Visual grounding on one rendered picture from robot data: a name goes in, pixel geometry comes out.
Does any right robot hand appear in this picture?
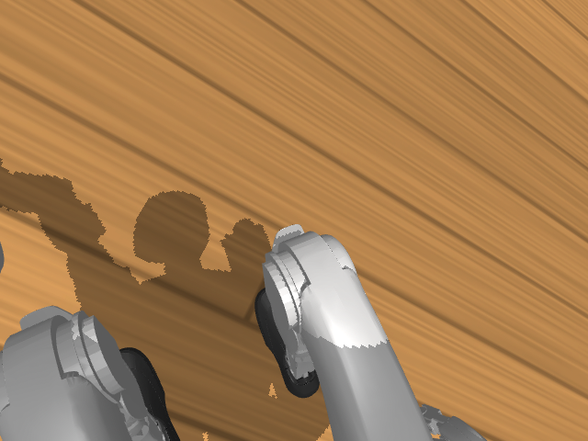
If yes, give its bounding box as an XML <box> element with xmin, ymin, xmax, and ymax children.
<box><xmin>420</xmin><ymin>404</ymin><xmax>487</xmax><ymax>441</ymax></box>

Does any left robot foot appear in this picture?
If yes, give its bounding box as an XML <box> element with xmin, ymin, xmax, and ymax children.
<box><xmin>119</xmin><ymin>347</ymin><xmax>180</xmax><ymax>441</ymax></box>

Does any right robot foot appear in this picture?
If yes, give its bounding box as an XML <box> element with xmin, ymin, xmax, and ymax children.
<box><xmin>254</xmin><ymin>288</ymin><xmax>320</xmax><ymax>398</ymax></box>

